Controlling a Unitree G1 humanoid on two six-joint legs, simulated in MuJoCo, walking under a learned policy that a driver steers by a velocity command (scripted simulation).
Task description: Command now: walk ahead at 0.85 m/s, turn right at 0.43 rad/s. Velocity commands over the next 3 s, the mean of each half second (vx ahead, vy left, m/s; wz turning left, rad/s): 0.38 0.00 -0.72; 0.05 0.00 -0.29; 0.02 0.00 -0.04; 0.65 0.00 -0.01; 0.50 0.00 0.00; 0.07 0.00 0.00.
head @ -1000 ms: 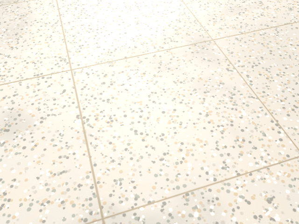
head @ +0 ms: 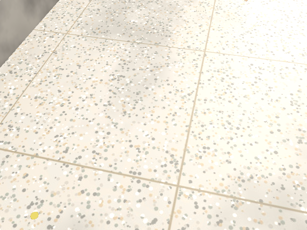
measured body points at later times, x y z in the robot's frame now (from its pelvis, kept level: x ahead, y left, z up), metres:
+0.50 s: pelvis +0.30 -0.04 +0.00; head +0.34 -0.07 +0.45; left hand +0.46 +0.23 -0.10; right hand +0.41 -0.34 -0.09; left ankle +0.49 +0.10 -0.66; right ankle +0.33 -0.08 -0.73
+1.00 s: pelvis +0.41 +0.00 +0.01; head +0.44 +0.00 +0.46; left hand +0.64 +0.17 -0.13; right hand +0.36 -0.28 -0.09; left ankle +0.48 +0.06 -0.73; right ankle +0.30 -0.10 -0.70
